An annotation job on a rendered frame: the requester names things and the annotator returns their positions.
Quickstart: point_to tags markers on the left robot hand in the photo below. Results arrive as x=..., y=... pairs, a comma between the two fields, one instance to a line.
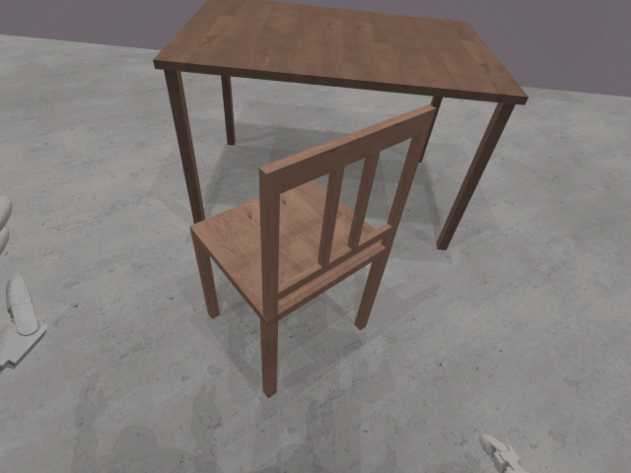
x=17, y=338

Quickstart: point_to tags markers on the table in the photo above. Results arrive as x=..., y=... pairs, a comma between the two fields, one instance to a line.
x=339, y=48

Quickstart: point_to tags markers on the right robot hand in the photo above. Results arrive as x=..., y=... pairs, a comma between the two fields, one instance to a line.
x=504, y=457

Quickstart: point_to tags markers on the chair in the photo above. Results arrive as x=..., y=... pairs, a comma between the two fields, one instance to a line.
x=297, y=240

